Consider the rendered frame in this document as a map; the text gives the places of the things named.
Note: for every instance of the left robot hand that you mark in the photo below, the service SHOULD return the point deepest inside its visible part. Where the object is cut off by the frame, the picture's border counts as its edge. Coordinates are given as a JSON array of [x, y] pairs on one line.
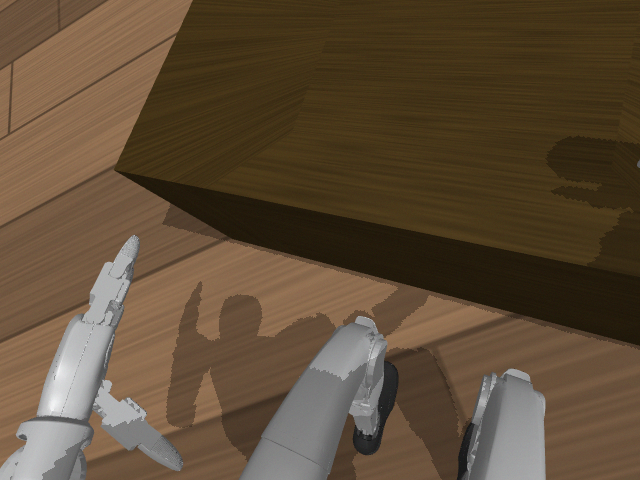
[[75, 385]]

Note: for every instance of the right robot foot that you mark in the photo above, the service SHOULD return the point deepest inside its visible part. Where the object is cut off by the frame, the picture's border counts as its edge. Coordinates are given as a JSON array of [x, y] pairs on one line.
[[462, 458]]

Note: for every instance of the left robot foot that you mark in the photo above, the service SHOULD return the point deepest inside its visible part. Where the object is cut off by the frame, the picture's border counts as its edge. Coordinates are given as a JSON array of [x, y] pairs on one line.
[[369, 444]]

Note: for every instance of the left robot arm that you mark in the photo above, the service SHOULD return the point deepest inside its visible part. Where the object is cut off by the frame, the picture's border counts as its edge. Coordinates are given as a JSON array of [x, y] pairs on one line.
[[53, 451]]

